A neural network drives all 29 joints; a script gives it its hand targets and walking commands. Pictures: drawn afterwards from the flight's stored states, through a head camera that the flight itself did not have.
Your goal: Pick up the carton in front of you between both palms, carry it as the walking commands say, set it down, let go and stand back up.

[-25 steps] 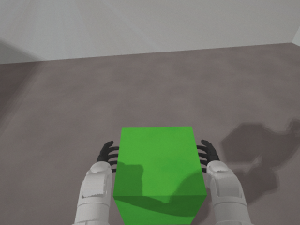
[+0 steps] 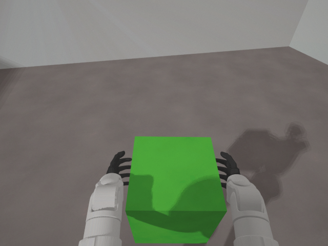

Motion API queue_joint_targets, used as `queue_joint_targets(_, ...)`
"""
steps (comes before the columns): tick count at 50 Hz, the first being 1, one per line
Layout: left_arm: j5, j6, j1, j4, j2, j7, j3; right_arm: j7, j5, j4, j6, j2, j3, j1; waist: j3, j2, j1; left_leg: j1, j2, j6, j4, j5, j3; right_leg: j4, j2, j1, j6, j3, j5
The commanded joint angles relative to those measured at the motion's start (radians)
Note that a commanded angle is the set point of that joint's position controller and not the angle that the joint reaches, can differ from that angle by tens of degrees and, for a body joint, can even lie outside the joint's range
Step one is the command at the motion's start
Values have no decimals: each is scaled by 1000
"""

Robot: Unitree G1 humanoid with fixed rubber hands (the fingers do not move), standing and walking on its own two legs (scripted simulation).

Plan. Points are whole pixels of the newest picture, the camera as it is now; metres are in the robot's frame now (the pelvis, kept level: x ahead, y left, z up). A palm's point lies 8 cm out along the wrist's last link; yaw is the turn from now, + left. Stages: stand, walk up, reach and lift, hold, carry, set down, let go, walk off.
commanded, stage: hold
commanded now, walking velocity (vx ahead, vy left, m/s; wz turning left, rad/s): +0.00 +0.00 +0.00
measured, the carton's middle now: (171, 191) +0.30 +0.00 -0.04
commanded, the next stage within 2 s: set down in 0.56 s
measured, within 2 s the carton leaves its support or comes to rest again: neither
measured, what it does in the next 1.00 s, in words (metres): stands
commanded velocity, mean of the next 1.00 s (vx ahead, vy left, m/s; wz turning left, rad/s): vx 0.00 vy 0.00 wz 0.00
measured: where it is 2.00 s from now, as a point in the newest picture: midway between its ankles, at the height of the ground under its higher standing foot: outside the picture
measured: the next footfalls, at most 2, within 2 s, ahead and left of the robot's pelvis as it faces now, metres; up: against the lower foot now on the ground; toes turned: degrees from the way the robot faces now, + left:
none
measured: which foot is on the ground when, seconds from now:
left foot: down 0.00-1.00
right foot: down 0.00-1.00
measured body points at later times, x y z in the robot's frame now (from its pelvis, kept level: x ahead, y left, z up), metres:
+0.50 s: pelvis +0.01 +0.00 +0.00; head -0.04 +0.00 +0.45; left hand +0.31 +0.15 +0.04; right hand +0.31 -0.15 +0.04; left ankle +0.05 +0.10 -0.74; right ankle +0.01 -0.11 -0.74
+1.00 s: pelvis -0.02 -0.01 -0.02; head +0.07 +0.00 +0.42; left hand +0.36 +0.15 -0.04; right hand +0.35 -0.15 -0.04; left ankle +0.05 +0.10 -0.74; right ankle +0.01 -0.11 -0.74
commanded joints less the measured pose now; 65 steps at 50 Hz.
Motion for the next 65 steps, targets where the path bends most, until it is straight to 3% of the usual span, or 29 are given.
queue_joint_targets(1, -264, -42, -450, -22, -956, -252, -501, 252, 243, -23, -25, 943, 509, -482, -193, 48, 11, 253, -10, -16, -44, 70, -156, -121, 18, -185, -31, 89, 37)
queue_joint_targets(16, -280, -40, -451, -46, -933, -241, -506, 226, 231, -39, -17, 931, 499, -437, -230, 44, -3, 265, -9, -29, -40, 215, -158, -113, 33, -124, -19, 92, 148)
queue_joint_targets(30, -276, -43, -481, -33, -931, -245, -492, 229, 235, -32, -18, 941, 507, -481, -211, 27, 6, 219, -22, -20, -37, 123, -146, -115, 20, -131, -17, 97, 111)
queue_joint_targets(34, -231, -72, -613, 71, -914, -260, -409, 229, 200, 70, -45, 963, 439, -608, -145, 5, 12, 171, -30, -12, -12, -39, -128, -114, 1, -211, -24, 103, -61)
queue_joint_targets(40, -89, -171, -821, 316, -847, -260, -173, 190, 67, 297, -137, 925, 210, -804, -83, 7, 14, 32, -45, 4, 78, -164, -118, -48, 6, -302, -28, 101, -213)
queue_joint_targets(44, 24, -234, -800, 409, -733, -234, 0, 145, -47, 358, -197, 789, 33, -799, -89, 38, 5, -95, -50, 12, 118, -143, -119, 28, 37, -340, -17, 85, -137)
queue_joint_targets(47, 66, -307, -765, 417, -644, -220, 52, 127, -87, 361, -268, 709, -16, -757, -149, 37, 7, -185, -57, 4, 172, -39, -117, 96, 54, -400, -1, 78, -23)
queue_joint_targets(52, 30, -475, -772, 401, -667, -216, -47, 127, -39, 332, -438, 750, 96, -763, -355, 41, 12, -271, -77, -11, 302, 136, -120, 230, 82, -529, 19, 54, 128)
queue_joint_targets(57, -67, -598, -838, 351, -779, -213, -259, 132, 71, 282, -562, 839, 324, -849, -739, 46, 29, -327, -84, -28, 482, 321, -130, 408, 109, -659, 35, 52, 266)
queue_joint_targets(61, -152, -615, -889, 257, -816, -195, -419, 121, 150, 201, -582, 865, 471, -891, -1087, 58, 26, -306, -82, -37, 617, 485, -137, 538, 128, -791, 45, 43, 334)
queue_joint_targets(63, -175, -599, -898, 240, -825, -190, -453, 121, 175, 190, -568, 868, 502, -898, -1143, 63, 25, -336, -84, -44, 660, 473, -134, 580, 133, -880, 48, 36, 295)
queue_joint_targets(65, -179, -573, -899, 255, -833, -191, -455, 127, 182, 208, -545, 875, 502, -901, -1114, 60, 26, -416, -90, -49, 682, 382, -125, 610, 137, -958, 52, 28, 219)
